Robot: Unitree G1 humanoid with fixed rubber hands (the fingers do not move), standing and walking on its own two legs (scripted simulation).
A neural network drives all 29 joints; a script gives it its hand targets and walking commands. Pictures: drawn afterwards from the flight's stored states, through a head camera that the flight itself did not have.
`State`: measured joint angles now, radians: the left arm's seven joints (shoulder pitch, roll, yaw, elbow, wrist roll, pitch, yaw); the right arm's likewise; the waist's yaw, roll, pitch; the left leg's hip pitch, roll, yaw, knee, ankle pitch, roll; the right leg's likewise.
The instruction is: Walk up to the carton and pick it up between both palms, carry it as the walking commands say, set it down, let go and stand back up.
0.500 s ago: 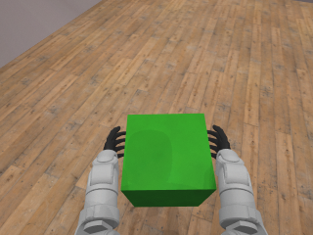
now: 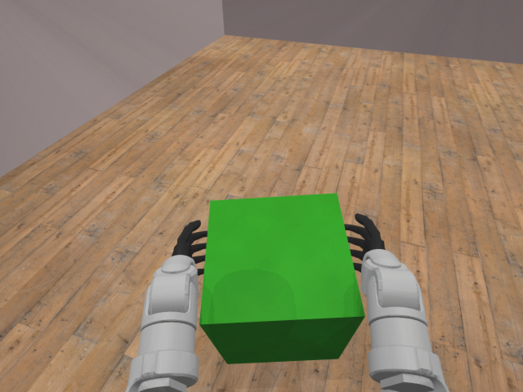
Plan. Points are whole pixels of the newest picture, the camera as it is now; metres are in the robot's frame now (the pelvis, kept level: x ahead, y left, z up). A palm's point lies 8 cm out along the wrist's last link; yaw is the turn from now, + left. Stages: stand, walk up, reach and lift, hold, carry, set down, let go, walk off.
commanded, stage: reach and lift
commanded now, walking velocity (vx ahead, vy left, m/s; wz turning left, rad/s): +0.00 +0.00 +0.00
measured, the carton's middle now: (278, 284) +0.32 -0.02 -0.01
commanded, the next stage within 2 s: hold in 1.02 s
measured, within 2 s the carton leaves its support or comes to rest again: neither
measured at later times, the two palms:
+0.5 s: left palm (177, 272) +0.30 +0.15 +0.06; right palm (365, 261) +0.31 -0.15 +0.07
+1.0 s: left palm (176, 276) +0.30 +0.15 +0.06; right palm (365, 264) +0.30 -0.15 +0.07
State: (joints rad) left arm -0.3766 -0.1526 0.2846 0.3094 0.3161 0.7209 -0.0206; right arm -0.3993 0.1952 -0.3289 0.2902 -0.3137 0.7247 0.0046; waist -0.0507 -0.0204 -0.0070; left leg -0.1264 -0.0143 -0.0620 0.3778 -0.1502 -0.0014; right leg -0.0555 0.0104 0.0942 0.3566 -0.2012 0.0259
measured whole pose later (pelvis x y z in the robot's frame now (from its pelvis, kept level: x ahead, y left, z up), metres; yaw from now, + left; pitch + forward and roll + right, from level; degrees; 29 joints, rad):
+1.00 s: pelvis +0.00 +0.00 +0.00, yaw +0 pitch -7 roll +0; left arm -0.30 -0.16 0.25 0.22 0.32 0.77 -0.03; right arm -0.34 0.17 -0.26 0.26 -0.31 0.75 0.02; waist -0.01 -0.02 0.02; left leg -0.07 -0.01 -0.07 0.32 -0.13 -0.01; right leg -0.01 0.01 0.09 0.31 -0.19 0.02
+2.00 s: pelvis +0.00 -0.01 +0.00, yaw +1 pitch -7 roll +0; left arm -0.27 -0.15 0.22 0.21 0.30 0.77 -0.02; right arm -0.31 0.16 -0.25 0.25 -0.29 0.76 0.02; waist -0.01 -0.02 0.01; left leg -0.08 -0.02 -0.07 0.34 -0.14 -0.01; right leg -0.01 0.01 0.09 0.34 -0.20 0.02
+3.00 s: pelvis -0.03 -0.06 -0.02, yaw -4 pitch +4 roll -2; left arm -0.04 -0.13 0.08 -0.44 0.05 1.25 0.15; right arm -0.07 0.13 -0.06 -0.41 -0.06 1.23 -0.13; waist 0.02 0.03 -0.19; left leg -0.47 0.15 0.06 0.64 -0.23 -0.06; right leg -0.43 0.00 -0.08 0.71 -0.40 -0.03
